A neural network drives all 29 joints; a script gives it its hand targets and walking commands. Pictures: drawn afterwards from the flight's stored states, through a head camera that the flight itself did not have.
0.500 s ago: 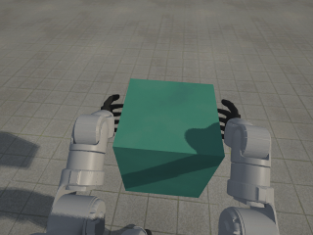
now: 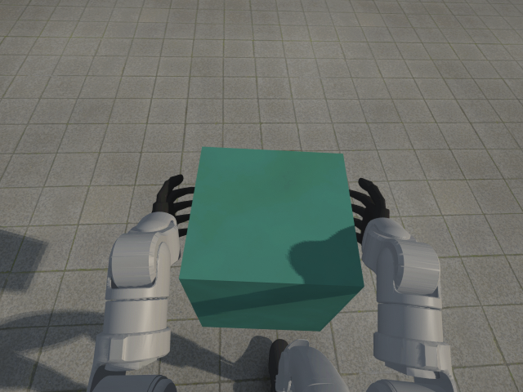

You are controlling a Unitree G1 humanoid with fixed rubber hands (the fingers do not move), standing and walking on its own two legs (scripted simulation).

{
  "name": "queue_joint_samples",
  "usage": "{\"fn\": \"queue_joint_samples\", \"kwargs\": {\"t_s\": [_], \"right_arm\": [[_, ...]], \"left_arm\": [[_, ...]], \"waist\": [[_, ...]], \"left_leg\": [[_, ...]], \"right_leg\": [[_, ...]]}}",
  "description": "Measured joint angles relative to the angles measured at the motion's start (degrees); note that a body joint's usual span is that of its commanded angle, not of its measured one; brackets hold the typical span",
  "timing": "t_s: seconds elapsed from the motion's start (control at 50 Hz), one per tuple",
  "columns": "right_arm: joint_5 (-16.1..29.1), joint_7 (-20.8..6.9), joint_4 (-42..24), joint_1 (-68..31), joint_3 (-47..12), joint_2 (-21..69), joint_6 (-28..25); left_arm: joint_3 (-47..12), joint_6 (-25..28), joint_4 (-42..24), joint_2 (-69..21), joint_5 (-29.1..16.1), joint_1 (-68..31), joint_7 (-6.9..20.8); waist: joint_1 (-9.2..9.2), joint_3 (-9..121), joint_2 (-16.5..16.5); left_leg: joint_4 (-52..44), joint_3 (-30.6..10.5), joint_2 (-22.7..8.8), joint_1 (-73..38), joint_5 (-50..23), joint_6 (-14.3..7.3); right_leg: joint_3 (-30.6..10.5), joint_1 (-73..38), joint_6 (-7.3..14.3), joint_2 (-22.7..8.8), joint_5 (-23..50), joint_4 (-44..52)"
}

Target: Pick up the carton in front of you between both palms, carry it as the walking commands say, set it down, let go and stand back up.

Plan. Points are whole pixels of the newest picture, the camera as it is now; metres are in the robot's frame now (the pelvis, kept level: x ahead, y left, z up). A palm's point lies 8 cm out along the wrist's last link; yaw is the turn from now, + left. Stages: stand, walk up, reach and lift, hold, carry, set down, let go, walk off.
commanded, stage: carry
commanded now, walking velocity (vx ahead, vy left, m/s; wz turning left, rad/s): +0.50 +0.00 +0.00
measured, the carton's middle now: (266, 247) +0.34 -0.02 -0.02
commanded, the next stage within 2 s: none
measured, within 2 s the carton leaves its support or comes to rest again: neither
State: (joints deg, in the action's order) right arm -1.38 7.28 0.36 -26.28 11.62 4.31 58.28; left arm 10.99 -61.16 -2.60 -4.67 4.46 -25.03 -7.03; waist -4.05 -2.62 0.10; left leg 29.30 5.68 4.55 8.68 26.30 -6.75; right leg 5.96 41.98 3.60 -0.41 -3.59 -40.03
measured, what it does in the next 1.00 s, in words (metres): walks ahead: right foot, then left foot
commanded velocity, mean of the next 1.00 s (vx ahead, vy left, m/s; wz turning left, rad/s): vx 0.50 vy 0.00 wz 0.00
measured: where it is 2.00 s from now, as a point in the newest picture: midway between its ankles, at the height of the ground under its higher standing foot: (233, 145)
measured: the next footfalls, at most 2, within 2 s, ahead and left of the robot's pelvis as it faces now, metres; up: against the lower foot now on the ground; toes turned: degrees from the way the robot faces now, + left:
right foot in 0.06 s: +0.24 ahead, -0.07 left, +0.00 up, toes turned -5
left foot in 0.58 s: +0.54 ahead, +0.16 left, +0.00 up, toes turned +11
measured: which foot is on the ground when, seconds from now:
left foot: down 0.00-0.08, up 0.10-0.56, down 0.58-1.00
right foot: up 0.00-0.04, down 0.06-0.60, up 0.62-1.00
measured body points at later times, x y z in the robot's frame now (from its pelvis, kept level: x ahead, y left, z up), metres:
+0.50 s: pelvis +0.32 +0.03 +0.02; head +0.30 +0.01 +0.47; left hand +0.61 +0.18 +0.11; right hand +0.62 -0.12 +0.11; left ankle +0.45 +0.17 -0.69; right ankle +0.20 -0.06 -0.72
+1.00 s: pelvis +0.62 +0.06 +0.02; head +0.59 +0.07 +0.47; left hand +0.89 +0.21 +0.11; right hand +0.89 -0.09 +0.12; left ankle +0.50 +0.15 -0.72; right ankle +0.77 -0.08 -0.68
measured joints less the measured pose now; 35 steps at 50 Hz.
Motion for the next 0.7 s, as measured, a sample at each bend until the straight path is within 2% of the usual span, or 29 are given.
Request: {"fn": "queue_joint_samples", "kwargs": {"t_s": [0.04, 0.06, 0.08, 0.1, 0.14, 0.18, 0.26, 0.32, 0.42, 0.52, 0.56, 0.6, 0.62, 0.66, 0.7], "right_arm": [[0.11, -0.05, -0.47, 0.54, -0.54, -0.51, -0.19], [0.29, -0.08, -0.79, 0.8, -0.7, -1.08, 0.02], [0.61, -0.15, -0.59, 0.12, -0.94, -2.0, 0.21], [0.89, -0.21, -0.1, -0.92, -1.06, -2.76, 0.35], [0.82, -0.27, 0.42, -1.94, -1.25, -3.22, 1.07], [0.0, -0.3, -0.17, -1.81, -1.3, -2.41, 2.6], [-2.29, -0.55, -3.65, 0.22, -1.09, 0.35, 5.42], [-4.01, -0.95, -7.06, 3.29, -1.18, 2.44, 6.42], [-5.92, -1.19, -12.98, 10.33, -1.99, 4.67, 7.77], [-5.34, -1.63, -15.71, 15.37, -3.56, 3.57, 9.42], [-5.23, -1.78, -15.7, 16.24, -4.11, 3.44, 9.95], [-5.34, -1.95, -13.82, 16.21, -5.18, 3.48, 9.41], [-5.45, -1.98, -12.5, 16.07, -5.69, 3.5, 9.2], [-5.49, -2.0, -11.43, 16.46, -6.14, 3.45, 9.36], [-5.17, -2.05, -12.12, 17.81, -6.06, 3.3, 9.31]], "left_arm": [[-0.66, 0.56, -0.01, 0.07, 0.01, 0.41, 0.04], [-1.18, 0.67, 0.4, 0.01, 0.15, 0.23, 0.04], [-1.43, 0.99, 0.81, -0.13, 0.46, -0.29, 0.02], [-1.63, 1.12, 1.31, 0.04, 0.69, -1.21, 0.0], [-1.99, 0.42, 1.81, 0.71, 0.47, -2.11, -0.1], [-1.97, -1.05, 0.94, 1.19, -0.27, -1.36, -0.22], [-0.79, -3.8, -2.67, 0.78, -1.32, 1.22, -0.24], [0.28, -4.98, -5.37, -0.45, -1.17, 3.48, 0.22], [0.16, -5.73, -8.16, -2.82, 0.4, 8.04, 1.94], [-3.48, -6.68, -10.56, -3.43, 2.17, 13.28, 2.47], [-4.4, -7.39, -11.37, -3.12, 2.55, 14.82, 2.54], [-4.08, -7.81, -11.73, -2.59, 2.68, 15.87, 2.56], [-3.81, -8.02, -11.58, -2.34, 2.67, 16.42, 2.56], [-3.68, -8.49, -11.38, -2.35, 2.75, 17.29, 2.51], [-4.03, -8.48, -11.58, -2.9, 3.01, 18.02, 2.4]], "waist": [[0.33, 1.08, -0.09], [0.65, 1.81, 0.02], [1.45, 2.16, -1.03], [2.32, 2.17, -1.63], [3.9, 2.48, -0.99], [5.0, 3.19, 0.09], [6.33, 4.94, 1.71], [6.65, 6.7, 1.72], [5.55, 9.87, 0.36], [4.33, 11.95, -0.12], [4.19, 12.15, 0.33], [3.8, 12.1, 2.3], [3.45, 11.82, 2.59], [3.16, 10.73, 2.01], [3.1, 9.85, 1.52]], "left_leg": [[2.61, 0.48, -0.23, -2.59, 1.38, 1.21], [6.74, 1.11, -0.4, -2.71, 1.71, 2.13], [12.84, 1.2, -1.57, -1.13, 0.48, 3.43], [21.27, -0.37, -1.84, 1.98, 1.21, 5.02], [35.09, -2.93, -1.69, 8.81, 0.94, 6.12], [38.21, -3.71, -2.96, 14.1, -1.84, 6.56], [27.73, -3.46, -6.1, 20.46, -4.95, 7.98], [19.22, -2.68, -7.59, 23.17, -8.34, 8.88], [8.38, -0.27, -8.78, 24.63, -16.81, 9.0], [-0.46, 3.21, -8.24, 21.57, -22.49, 7.77], [-4.19, 5.36, -7.44, 18.07, -22.04, 6.95], [-1.56, 7.04, -6.35, 17.24, -21.12, 4.15], [0.28, 7.53, -6.36, 17.25, -19.4, 3.03], [-0.01, 7.82, -6.67, 15.38, -17.33, 2.29], [-2.84, 7.77, -6.57, 12.44, -17.04, 2.57]], "right_leg": [[2.81, -6.39, 0.7, 1.6, 5.45, 9.8], [3.73, -10.3, 1.54, 1.9, 5.76, 13.31], [4.17, -11.68, 2.67, 2.59, 1.54, 12.79], [4.48, -11.9, 3.43, 2.94, -1.13, 11.01], [4.32, -13.68, 3.92, 2.87, -3.1, 10.57], [3.84, -17.02, 3.57, 2.64, -3.32, 13.55], [2.49, -24.24, 2.6, 1.33, -3.83, 20.68], [1.42, -28.98, 1.74, 0.3, -5.04, 24.11], [0.62, -36.61, -0.22, -0.47, -9.09, 27.01], [0.19, -43.68, -2.57, -0.6, -15.48, 26.62], [-0.38, -45.07, -3.72, -1.18, -20.02, 22.43], [-0.49, -40.86, -4.2, -3.67, -23.6, 8.9], [-1.78, -36.42, -4.06, -3.83, -23.28, -0.95], [-3.43, -27.32, -3.31, -2.81, -22.28, -17.19], [-3.01, -20.04, -2.74, -3.09, -18.63, -23.49]]}}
